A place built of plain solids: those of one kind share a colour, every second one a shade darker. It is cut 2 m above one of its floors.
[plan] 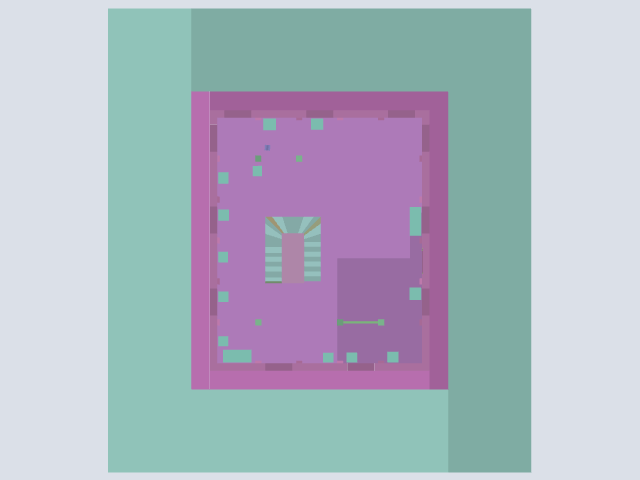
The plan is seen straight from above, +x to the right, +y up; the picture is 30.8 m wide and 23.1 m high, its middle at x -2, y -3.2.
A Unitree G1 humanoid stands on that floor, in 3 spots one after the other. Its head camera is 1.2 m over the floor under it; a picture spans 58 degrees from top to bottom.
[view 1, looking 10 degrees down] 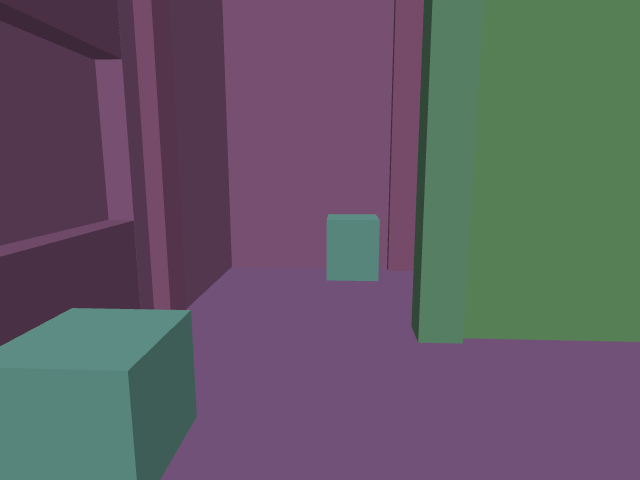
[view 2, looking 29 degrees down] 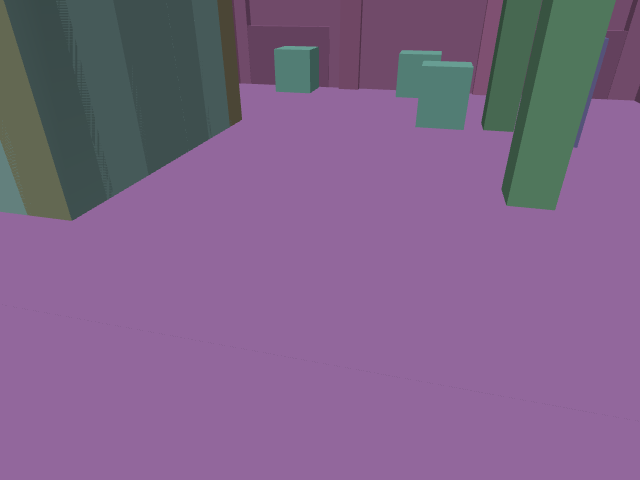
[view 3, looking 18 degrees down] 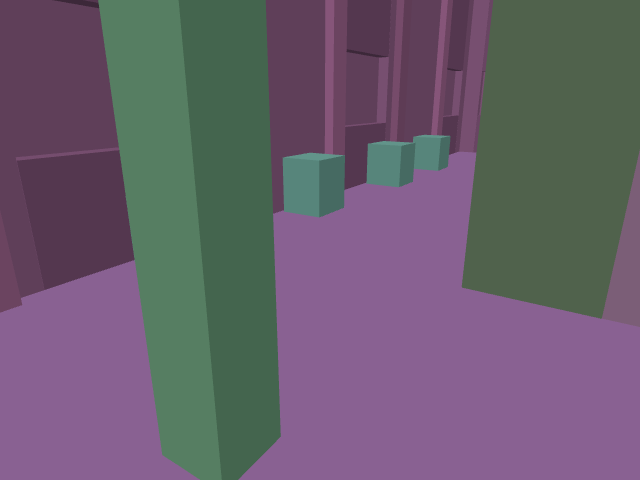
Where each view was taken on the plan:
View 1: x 1.61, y -4.21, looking -87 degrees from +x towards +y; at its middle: wall_storey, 5.01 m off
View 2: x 0.00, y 0.00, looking -166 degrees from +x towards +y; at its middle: floor_storey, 2.47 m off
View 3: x -3.98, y -8.03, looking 123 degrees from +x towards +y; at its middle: floor_storey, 3.88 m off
